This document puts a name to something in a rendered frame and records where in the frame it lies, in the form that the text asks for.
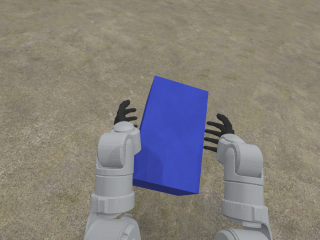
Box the robot left thigh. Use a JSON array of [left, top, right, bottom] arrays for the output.
[[120, 216, 141, 240]]

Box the left robot hand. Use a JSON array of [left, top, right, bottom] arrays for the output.
[[114, 100, 138, 128]]

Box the robot right upper arm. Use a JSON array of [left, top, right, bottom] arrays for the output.
[[215, 228, 268, 240]]

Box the robot right forearm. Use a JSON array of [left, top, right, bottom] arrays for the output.
[[216, 133, 273, 240]]

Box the carton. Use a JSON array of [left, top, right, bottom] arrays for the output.
[[132, 75, 209, 196]]

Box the left robot shin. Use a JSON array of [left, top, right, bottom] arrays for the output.
[[119, 213, 133, 220]]

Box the robot left upper arm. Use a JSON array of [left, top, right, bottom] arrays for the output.
[[84, 217, 140, 240]]

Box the robot left forearm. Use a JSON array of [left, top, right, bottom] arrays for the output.
[[83, 121, 141, 240]]

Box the right robot hand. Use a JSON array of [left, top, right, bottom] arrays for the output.
[[203, 113, 235, 153]]

